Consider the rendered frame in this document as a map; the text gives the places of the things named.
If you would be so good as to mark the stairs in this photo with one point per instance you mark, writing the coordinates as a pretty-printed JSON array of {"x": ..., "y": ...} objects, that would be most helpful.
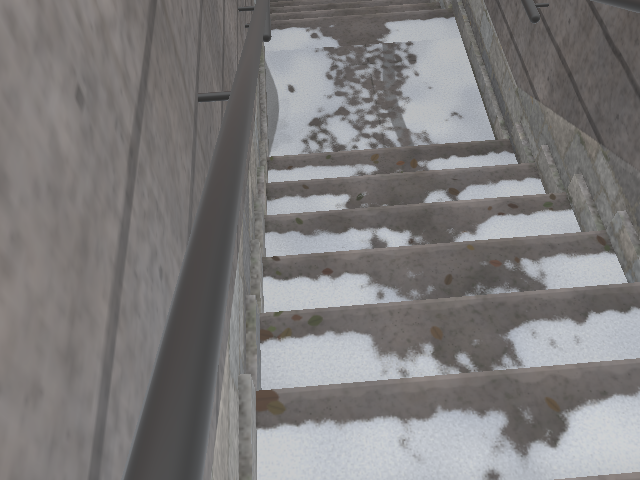
[
  {"x": 430, "y": 313},
  {"x": 300, "y": 9}
]

